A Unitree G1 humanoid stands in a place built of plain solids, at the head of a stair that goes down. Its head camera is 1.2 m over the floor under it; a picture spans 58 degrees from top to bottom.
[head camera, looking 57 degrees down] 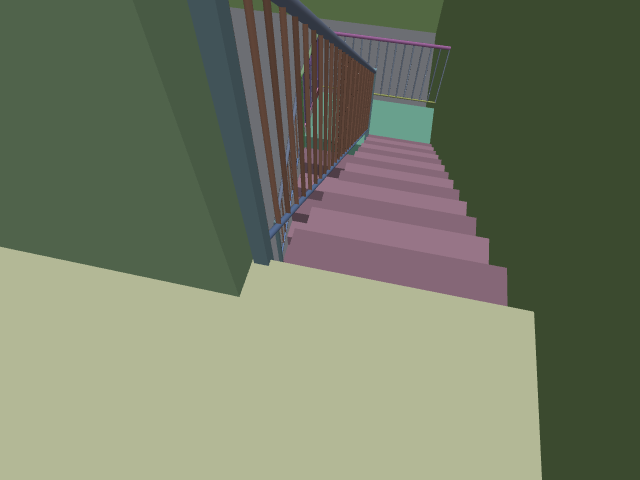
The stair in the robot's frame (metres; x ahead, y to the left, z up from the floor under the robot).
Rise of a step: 0.21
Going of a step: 0.28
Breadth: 0.82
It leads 13 degrees to the right of straight ahead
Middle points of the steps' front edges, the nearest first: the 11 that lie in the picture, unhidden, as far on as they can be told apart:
0.62 -0.24 0.00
0.89 -0.30 -0.21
1.16 -0.36 -0.43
1.43 -0.42 -0.64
1.70 -0.48 -0.86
1.97 -0.54 -1.07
2.24 -0.60 -1.28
2.51 -0.67 -1.50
2.78 -0.73 -1.71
3.06 -0.79 -1.93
3.33 -0.85 -2.14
